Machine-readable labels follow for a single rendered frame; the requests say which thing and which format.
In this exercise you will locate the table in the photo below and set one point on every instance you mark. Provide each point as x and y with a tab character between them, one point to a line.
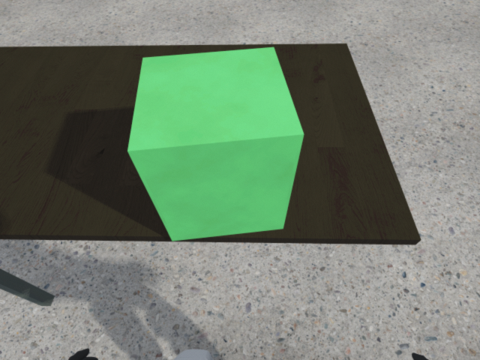
65	173

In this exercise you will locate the carton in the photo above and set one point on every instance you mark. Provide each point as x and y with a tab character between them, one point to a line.
216	140

